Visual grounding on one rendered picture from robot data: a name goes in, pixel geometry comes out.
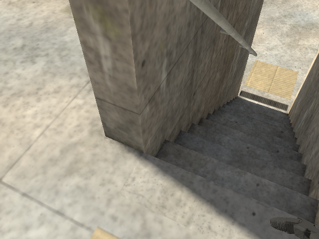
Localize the stairs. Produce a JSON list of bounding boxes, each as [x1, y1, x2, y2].
[[155, 96, 319, 224]]

